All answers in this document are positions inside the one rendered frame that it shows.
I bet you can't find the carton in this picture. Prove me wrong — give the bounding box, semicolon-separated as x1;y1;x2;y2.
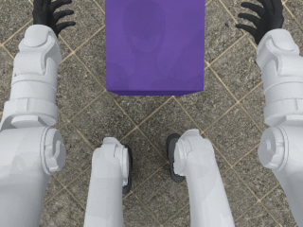
105;0;205;96

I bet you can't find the robot right foot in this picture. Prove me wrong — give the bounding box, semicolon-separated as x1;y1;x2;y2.
166;133;186;183

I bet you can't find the left robot upper arm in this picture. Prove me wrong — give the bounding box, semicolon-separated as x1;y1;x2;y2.
0;126;66;227

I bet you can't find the robot foot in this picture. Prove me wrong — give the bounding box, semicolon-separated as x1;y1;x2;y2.
166;133;186;183
121;144;133;194

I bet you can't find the right robot hand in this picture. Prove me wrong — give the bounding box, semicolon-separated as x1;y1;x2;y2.
235;0;284;45

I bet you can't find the right robot forearm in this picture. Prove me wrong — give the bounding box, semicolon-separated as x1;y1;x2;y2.
256;28;303;128

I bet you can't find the right robot upper arm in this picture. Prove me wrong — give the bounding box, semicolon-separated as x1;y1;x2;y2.
258;125;303;227

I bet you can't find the left robot hand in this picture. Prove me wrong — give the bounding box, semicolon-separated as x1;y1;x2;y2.
32;0;76;39

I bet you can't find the robot left foot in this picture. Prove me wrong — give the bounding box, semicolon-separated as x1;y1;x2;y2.
121;144;133;194

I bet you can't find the left robot forearm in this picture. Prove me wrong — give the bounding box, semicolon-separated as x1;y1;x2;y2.
0;25;62;132

